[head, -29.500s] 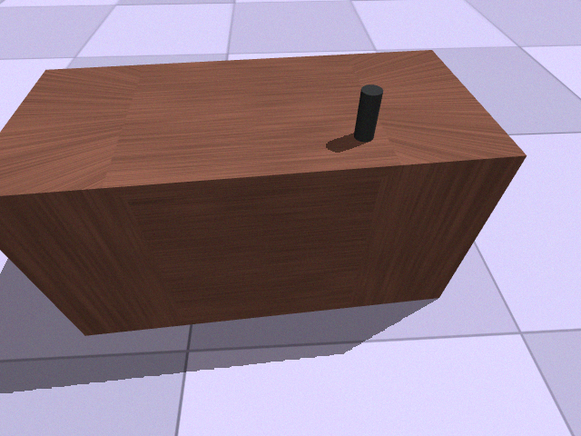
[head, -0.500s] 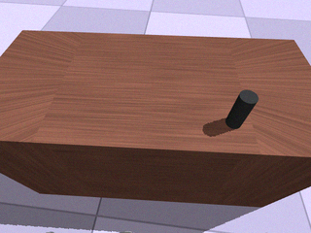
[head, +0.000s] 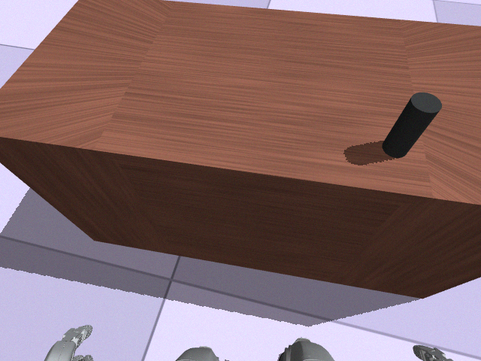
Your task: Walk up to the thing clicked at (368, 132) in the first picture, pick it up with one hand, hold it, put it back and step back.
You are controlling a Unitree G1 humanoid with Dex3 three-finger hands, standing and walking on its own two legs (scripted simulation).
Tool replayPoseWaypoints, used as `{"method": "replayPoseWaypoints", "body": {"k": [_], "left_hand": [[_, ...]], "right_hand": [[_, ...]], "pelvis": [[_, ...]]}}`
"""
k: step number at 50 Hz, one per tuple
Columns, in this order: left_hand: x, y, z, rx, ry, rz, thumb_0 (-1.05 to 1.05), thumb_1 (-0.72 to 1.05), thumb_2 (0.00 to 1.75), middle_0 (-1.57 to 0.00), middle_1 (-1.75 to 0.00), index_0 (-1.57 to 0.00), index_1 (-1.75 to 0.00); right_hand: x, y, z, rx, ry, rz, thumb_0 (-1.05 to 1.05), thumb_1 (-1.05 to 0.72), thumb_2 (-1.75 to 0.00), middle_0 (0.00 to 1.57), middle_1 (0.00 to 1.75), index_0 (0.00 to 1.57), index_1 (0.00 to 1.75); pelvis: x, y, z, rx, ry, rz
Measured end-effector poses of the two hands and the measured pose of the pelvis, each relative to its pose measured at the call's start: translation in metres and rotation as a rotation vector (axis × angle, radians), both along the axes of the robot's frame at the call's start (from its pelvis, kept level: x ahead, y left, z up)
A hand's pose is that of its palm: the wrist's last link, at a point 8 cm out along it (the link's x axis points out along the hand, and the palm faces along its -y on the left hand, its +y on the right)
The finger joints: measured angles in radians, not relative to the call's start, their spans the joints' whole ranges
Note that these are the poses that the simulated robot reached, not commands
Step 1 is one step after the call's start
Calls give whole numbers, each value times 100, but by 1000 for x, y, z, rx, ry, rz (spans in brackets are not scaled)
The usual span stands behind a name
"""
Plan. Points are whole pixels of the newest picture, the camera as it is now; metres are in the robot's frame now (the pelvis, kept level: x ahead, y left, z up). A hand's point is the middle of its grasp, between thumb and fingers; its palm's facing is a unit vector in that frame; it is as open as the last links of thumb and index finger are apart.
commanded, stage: step back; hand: right
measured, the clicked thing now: (408, 127) +0.54 -0.30 +0.02
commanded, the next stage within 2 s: none
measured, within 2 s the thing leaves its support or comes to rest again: neither
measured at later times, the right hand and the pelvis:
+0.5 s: hand out of the picture -0.03 -0.27 -0.14, palm faces +0.10 +0.93 -0.34, open 7.4 cm; pelvis -0.12 +0.00 +0.01, yaw -7 degrees
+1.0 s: hand out of the picture -0.18 -0.24 -0.12, palm faces +0.07 +0.91 -0.41, open 7.4 cm; pelvis -0.27 +0.04 +0.01, yaw -8 degrees
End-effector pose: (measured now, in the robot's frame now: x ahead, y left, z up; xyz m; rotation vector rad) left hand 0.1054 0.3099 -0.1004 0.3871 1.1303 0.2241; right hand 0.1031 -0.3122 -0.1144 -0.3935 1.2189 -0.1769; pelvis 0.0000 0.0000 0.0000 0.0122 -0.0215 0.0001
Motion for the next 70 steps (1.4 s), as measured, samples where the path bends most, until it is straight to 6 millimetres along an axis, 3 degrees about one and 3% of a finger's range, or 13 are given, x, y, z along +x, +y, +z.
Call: {"method": "replayPoseWaypoints", "body": {"k": [5, 10, 17, 20, 24, 31, 39, 47, 54, 59, 65, 70], "left_hand": [[-21, 16, -2, -12, 20, 24, 1, 90, 90, -20, -30, -21, -30], [-46, 18, 4, -19, 27, 7, 1, 91, 90, -20, -30, -20, -30], [-92, 8, 2, 3, 77, -53, 0, 91, 90, -20, -30, -20, -30], [-115, -1, 4, 16, 86, -66, 0, 91, 90, -20, -30, -20, -30], [-138, -5, 17, 21, 89, -76, 1, 90, 90, -21, -30, -21, -30], [-141, 8, 28, 51, -11, -91, 1, 90, 90, -21, -30, -21, -30], [-158, 37, 6, 13, -75, -83, 0, 90, 90, -20, -30, -21, -30], [-220, 35, 4, -27, 2, -95, 0, 91, 90, -20, -30, -20, -30], [-290, 23, -2, -1, 74, -122, 0, 91, 90, -20, -30, -20, -30], [-339, 19, 13, 7, 97, -105, 1, 90, 90, -21, -30, -21, -30], [-361, 31, 25, 48, 40, -97, 1, 90, 90, -21, -30, -21, -30], [-376, 50, 18, 49, -37, -89, 1, 90, 90, -21, -30, -21, -30]], "right_hand": [[-21, 18, 19, 1, -44, -6, 1, -91, -90, 21, 30, 21, 30], [-39, 21, 34, -9, -86, -24, 1, -91, -90, 21, 30, 21, 30], [-72, 8, 22, 12, -164, -57, 1, -91, -90, 21, 30, 21, 30], [-95, -2, 9, 29, -160, -97, 1, -91, -90, 21, 30, 21, 30], [-135, -2, 6, 45, -104, -143, 1, -91, -90, 21, 30, 21, 30], [-205, 6, 0, 16, 8, -134, 1, -91, -90, 21, 30, 21, 30], [-258, 36, 7, -7, 19, -102, 1, -91, -90, 21, 30, 21, 30], [-288, 41, 32, -23, -67, -112, 1, -91, -90, 21, 30, 21, 30], [-320, 22, 15, -6, -143, -127, 1, -90, -90, 21, 30, 21, 30], [-358, 22, 11, 19, -111, -162, 1, -91, -90, 21, 30, 21, 30], [-411, 31, 5, 17, -42, -137, 1, -91, -90, 21, 30, 21, 30], [-446, 47, 0, 4, 2, -96, 1, -91, -90, 21, 30, 21, 30]], "pelvis": [[-22, 11, 8, -26, -13, -18], [-44, 12, 16, -36, -1, -55], [-84, 6, 6, -23, -5, -115], [-103, 2, 1, -48, -17, -111], [-120, 4, 10, -2, -11, -129], [-156, 16, 10, 0, -2, -86], [-208, 41, 0, -1, -28, -63], [-252, 43, 14, -32, -10, -116], [-303, 34, 1, -37, -14, -162], [-332, 33, 10, 5, -17, -164], [-367, 39, 12, 16, -8, -124], [-404, 53, 3, 5, -9, -71]]}}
